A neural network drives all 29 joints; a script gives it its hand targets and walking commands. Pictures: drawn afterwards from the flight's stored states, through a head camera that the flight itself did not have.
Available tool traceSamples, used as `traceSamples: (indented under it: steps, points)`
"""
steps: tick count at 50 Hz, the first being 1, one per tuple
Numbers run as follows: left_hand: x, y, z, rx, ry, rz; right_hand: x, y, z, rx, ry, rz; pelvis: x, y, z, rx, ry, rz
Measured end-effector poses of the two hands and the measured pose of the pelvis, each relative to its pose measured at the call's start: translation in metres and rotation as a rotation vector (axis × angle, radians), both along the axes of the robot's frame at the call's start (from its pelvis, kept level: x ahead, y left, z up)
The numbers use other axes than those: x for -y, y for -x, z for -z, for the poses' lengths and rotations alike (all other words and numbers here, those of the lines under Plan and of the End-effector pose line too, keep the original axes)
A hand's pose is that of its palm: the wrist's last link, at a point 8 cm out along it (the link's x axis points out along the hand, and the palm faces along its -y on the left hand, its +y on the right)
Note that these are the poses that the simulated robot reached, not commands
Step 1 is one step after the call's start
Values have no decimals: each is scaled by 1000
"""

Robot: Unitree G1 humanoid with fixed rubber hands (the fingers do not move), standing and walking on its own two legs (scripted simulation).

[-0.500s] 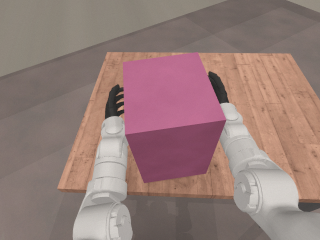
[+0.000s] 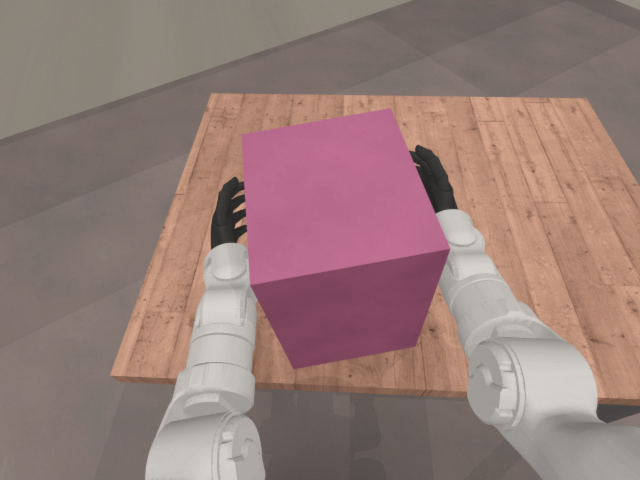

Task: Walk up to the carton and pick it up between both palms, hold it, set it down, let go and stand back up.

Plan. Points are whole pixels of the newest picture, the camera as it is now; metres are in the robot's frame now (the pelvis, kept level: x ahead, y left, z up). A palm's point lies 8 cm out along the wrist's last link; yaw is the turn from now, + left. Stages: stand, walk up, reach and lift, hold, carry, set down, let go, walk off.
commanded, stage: set down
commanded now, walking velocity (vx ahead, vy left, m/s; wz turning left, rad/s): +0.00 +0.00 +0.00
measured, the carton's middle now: (337, 251) +0.39 +0.03 +0.04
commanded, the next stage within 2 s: none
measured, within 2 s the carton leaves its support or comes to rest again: rests again in 0.42 s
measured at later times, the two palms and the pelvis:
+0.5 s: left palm (228, 243) +0.37 +0.17 +0.06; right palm (437, 206) +0.44 -0.10 +0.08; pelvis +0.00 +0.00 +0.00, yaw +0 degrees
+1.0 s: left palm (232, 244) +0.38 +0.17 +0.06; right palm (439, 208) +0.44 -0.10 +0.07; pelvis +0.00 +0.00 +0.00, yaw +0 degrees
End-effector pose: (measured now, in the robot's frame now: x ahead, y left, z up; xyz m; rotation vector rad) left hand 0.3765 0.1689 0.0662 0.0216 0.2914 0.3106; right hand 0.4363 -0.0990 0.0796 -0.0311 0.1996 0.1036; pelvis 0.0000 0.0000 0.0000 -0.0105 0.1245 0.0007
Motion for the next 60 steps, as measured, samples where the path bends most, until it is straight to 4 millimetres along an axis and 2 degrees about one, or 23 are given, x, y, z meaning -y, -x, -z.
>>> traceSamples:
  steps: [22,60]
  points:
    - [0,2,2,37,30,-6,0,2,-2,12,15,-6,0,1,0,0,0,0]
    - [3,-2,10,61,77,-7,6,-1,8,-1,5,-8,1,-3,0,-6,-1,0]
